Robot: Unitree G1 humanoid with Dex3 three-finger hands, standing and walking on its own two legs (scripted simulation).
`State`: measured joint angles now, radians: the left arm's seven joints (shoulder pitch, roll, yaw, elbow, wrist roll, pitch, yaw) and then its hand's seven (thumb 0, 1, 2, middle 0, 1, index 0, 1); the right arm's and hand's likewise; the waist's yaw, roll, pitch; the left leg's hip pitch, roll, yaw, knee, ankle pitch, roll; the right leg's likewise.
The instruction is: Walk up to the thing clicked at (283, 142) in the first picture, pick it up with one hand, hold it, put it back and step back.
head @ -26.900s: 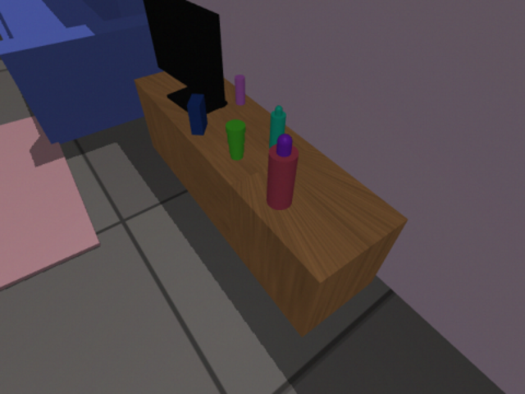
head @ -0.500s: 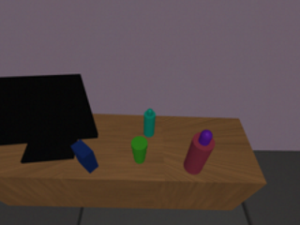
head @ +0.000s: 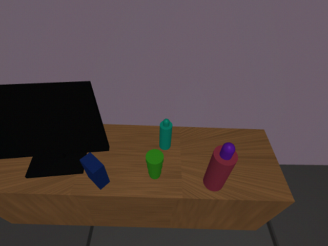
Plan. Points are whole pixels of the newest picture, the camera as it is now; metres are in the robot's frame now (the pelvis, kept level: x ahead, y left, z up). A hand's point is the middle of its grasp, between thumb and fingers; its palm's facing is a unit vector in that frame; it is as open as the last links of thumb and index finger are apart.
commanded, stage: stand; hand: right
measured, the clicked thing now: (220, 165) +0.46 -0.23 -0.20
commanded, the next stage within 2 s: step back in 0.22 s
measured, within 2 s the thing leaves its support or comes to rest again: neither
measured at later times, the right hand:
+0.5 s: hand out of the picture +0.06 -0.27 -0.17, palm faces +0.00 +0.92 -0.39, open 7.4 cm
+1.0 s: hand out of the picture -0.06 -0.26 -0.18, palm faces +0.04 +0.92 -0.39, open 7.4 cm
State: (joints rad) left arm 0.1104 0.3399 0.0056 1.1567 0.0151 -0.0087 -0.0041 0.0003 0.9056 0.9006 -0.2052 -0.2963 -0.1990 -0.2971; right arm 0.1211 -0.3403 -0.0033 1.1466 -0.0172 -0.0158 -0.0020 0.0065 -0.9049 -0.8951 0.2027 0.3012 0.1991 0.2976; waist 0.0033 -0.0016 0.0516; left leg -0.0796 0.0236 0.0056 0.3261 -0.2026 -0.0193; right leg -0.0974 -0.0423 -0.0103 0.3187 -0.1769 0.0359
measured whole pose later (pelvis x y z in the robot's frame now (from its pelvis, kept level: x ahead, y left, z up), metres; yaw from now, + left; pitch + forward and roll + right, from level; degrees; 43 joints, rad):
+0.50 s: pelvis -0.05 +0.00 -0.02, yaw +0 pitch -2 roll +0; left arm 0.07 0.38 0.05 0.97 0.03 0.03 0.01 0.00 0.90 0.90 -0.21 -0.30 -0.20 -0.30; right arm 0.06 -0.41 -0.07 0.98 0.00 0.06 0.01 0.01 -0.91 -0.90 0.20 0.30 0.20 0.30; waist 0.00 0.00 0.17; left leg -0.37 -0.04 -0.04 0.89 -0.46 0.04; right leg -0.32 -0.06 0.00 0.60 -0.25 0.01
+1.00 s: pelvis -0.13 +0.02 -0.03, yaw -4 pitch -2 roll -2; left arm 0.13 0.36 0.08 0.87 0.04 0.03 0.01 0.00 0.91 0.90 -0.21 -0.30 -0.20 -0.30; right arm 0.13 -0.38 -0.05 0.87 -0.01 0.04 -0.02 0.01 -0.90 -0.89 0.21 0.30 0.20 0.30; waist -0.02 0.04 0.21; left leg -0.37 0.06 0.02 0.74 -0.34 0.00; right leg -0.25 0.06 0.03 0.64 -0.36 -0.01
